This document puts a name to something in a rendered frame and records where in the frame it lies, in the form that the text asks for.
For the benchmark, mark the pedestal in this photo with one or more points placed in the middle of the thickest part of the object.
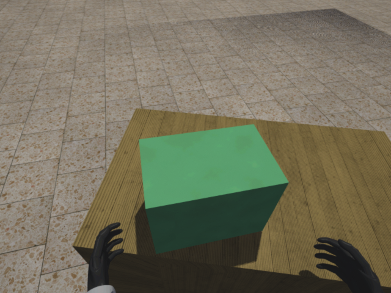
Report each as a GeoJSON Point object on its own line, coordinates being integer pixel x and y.
{"type": "Point", "coordinates": [339, 187]}

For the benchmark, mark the robot right hand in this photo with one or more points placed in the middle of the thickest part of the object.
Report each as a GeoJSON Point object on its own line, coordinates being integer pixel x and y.
{"type": "Point", "coordinates": [351, 266]}

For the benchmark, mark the carton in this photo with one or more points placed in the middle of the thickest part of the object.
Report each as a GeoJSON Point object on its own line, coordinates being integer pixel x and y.
{"type": "Point", "coordinates": [206, 186]}

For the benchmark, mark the robot left hand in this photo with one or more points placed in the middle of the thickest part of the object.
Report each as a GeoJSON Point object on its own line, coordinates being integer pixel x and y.
{"type": "Point", "coordinates": [100, 259]}

